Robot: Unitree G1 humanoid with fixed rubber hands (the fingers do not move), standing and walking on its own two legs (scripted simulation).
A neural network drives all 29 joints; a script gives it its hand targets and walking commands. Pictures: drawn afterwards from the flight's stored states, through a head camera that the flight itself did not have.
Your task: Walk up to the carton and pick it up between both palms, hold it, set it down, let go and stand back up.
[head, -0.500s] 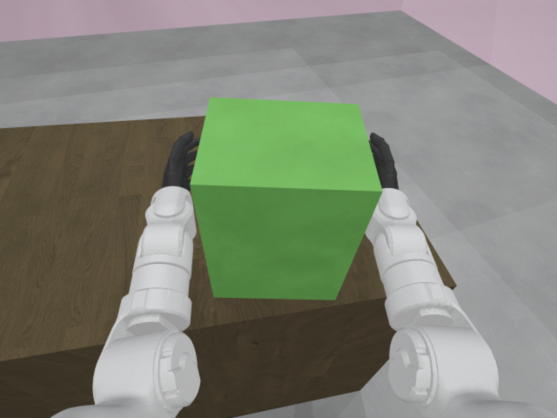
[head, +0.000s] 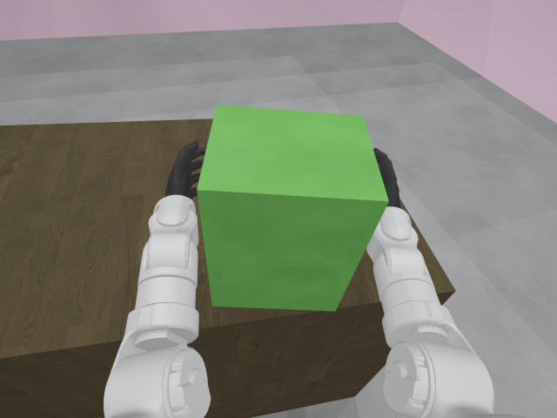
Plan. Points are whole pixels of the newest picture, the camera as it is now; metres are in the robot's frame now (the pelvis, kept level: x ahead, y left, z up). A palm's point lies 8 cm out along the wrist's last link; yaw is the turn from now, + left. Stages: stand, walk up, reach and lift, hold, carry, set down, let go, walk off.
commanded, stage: reach and lift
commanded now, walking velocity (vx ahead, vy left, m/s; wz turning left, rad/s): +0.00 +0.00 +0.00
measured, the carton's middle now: (281, 218) +0.38 +0.02 +0.09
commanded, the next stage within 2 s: none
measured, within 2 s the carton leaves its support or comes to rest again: leaves its support in 0.44 s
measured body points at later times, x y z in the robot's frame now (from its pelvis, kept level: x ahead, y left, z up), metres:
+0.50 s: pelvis +0.00 +0.00 +0.00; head -0.01 +0.03 +0.45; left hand +0.39 +0.18 +0.13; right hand +0.41 -0.12 +0.14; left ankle -0.02 +0.10 -0.75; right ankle +0.01 -0.12 -0.75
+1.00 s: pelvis -0.02 -0.01 +0.00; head -0.05 +0.01 +0.45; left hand +0.38 +0.16 +0.16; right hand +0.39 -0.14 +0.16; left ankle -0.02 +0.10 -0.75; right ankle +0.01 -0.12 -0.75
